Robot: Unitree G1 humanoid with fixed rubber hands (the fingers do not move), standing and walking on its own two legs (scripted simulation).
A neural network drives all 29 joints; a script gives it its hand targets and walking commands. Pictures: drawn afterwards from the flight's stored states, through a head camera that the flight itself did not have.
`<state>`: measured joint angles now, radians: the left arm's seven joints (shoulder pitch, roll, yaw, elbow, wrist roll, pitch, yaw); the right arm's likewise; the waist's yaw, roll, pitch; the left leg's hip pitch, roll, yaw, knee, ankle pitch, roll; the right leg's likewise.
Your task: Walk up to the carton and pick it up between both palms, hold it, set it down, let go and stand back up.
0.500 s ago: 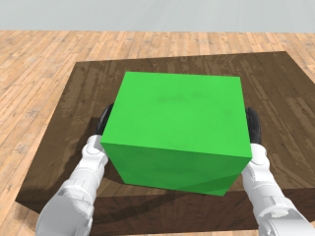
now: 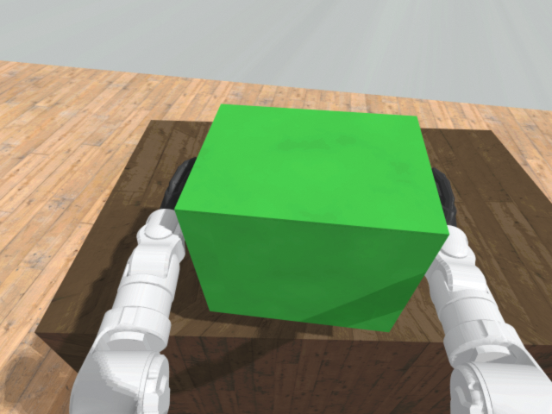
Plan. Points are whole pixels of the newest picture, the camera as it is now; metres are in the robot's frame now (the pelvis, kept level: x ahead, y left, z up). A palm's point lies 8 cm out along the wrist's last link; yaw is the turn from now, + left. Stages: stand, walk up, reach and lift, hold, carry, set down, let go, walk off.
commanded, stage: reach and lift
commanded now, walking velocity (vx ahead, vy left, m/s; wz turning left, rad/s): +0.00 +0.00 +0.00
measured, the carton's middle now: (306, 220) +0.40 -0.01 +0.09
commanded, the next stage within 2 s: hold in 1.34 s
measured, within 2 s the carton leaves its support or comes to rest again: neither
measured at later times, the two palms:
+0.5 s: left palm (167, 218) +0.34 +0.19 +0.14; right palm (446, 216) +0.37 -0.20 +0.14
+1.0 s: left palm (163, 207) +0.34 +0.19 +0.17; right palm (455, 208) +0.36 -0.20 +0.16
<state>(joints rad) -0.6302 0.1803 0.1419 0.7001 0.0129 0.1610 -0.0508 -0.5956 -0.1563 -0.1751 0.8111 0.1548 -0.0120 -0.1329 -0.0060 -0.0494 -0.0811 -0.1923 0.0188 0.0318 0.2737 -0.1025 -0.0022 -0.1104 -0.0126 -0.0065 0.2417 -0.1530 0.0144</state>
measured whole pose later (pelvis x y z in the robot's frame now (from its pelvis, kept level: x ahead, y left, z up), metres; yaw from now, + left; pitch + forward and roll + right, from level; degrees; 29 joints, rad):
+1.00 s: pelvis -0.01 -0.01 +0.00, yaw +1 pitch -2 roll +0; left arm -0.50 0.09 0.27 0.13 0.16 0.63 -0.10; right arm -0.58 -0.18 -0.13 0.53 0.18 0.29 -0.11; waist -0.03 -0.06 -0.07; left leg -0.14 0.03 0.02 0.27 -0.09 -0.02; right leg -0.08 0.00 -0.02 0.28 -0.17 0.00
